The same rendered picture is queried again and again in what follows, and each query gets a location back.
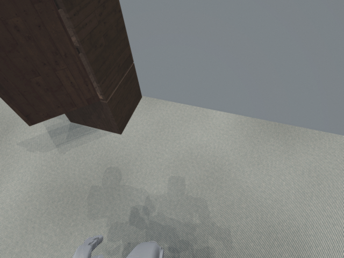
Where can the robot left thigh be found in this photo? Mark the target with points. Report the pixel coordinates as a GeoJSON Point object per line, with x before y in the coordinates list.
{"type": "Point", "coordinates": [147, 250]}

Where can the left robot hand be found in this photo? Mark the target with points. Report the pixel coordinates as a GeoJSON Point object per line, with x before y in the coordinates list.
{"type": "Point", "coordinates": [84, 251]}

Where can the cupboard door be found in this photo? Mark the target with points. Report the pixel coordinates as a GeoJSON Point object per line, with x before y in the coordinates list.
{"type": "Point", "coordinates": [41, 73]}

